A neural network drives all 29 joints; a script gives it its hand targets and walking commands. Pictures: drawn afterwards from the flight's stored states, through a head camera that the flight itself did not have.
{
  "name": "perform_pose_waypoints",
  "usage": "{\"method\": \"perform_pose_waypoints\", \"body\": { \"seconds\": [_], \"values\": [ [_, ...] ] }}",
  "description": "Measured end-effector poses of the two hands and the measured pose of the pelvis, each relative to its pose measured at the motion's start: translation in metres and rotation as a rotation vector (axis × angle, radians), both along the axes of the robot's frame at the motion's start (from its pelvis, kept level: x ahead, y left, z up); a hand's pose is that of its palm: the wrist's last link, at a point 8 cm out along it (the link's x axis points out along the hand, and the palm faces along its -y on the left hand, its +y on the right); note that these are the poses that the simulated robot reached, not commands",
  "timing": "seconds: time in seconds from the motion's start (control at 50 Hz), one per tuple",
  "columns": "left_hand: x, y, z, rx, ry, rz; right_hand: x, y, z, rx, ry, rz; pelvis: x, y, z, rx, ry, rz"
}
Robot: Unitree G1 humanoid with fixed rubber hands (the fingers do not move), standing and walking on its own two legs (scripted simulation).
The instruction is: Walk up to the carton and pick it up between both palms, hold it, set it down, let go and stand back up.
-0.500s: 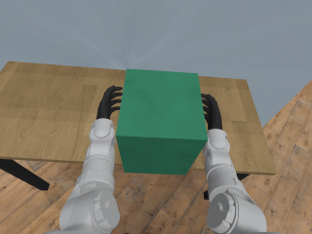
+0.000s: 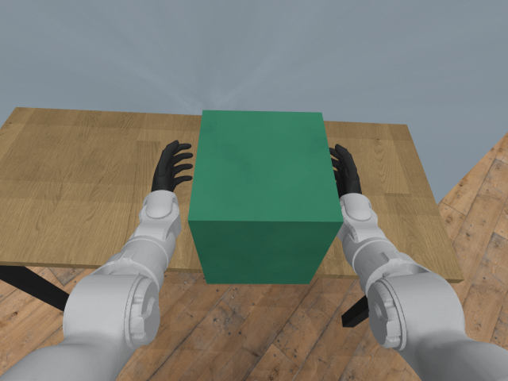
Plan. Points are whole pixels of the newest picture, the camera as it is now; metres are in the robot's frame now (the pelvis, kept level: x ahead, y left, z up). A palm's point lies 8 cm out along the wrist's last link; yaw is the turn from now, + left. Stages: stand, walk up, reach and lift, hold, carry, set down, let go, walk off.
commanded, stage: set down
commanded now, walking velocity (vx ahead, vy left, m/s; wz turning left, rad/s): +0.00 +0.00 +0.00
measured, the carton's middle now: (260, 204) +0.41 +0.02 +0.00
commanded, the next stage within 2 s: none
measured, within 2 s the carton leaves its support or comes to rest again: neither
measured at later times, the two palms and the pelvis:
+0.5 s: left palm (146, 168) +0.41 +0.21 +0.08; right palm (383, 175) +0.43 -0.18 +0.07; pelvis -0.02 -0.01 -0.01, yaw +1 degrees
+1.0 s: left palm (117, 122) +0.41 +0.22 +0.18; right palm (404, 132) +0.43 -0.17 +0.17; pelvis -0.02 -0.02 +0.01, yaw +2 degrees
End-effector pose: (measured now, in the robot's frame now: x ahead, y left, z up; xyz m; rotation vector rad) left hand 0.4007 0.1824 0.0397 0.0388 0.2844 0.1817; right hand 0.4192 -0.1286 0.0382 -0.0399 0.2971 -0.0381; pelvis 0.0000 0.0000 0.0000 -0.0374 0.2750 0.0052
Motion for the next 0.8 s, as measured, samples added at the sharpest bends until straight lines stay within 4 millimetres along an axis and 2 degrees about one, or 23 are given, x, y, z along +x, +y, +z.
{"method": "perform_pose_waypoints", "body": {
  "seconds": [0.08, 0.2, 0.34, 0.54, 0.8],
  "values": [
    [-0.004, 0.017, -0.001, 0.01, 0.002, 0.019, 0.004, -0.008, -0.001, -0.002, -0.003, -0.006, -0.001, 0.0, -0.004, -0.004, 0.02, 0.01],
    [-0.008, 0.039, -0.001, 0.026, -0.013, 0.041, 0.008, -0.031, 0.0, -0.006, -0.019, -0.03, -0.006, -0.003, -0.009, -0.006, 0.047, 0.023],
    [-0.002, 0.04, 0.009, 0.029, -0.043, 0.023, 0.013, -0.053, 0.008, 0.007, -0.034, -0.028, -0.014, -0.008, -0.014, 0.0, 0.08, 0.025],
    [0.009, 0.023, 0.049, -0.003, -0.073, -0.026, 0.013, -0.052, 0.041, 0.021, -0.061, 0.002, -0.019, -0.015, -0.006, 0.018, 0.036, 0.019],
    [0.006, 0.034, 0.109, 0.002, -0.07, 0.0, 0.016, -0.043, 0.105, 0.029, -0.048, -0.012, -0.019, -0.019, 0.007, 0.023, -0.068, 0.027]
  ]
}}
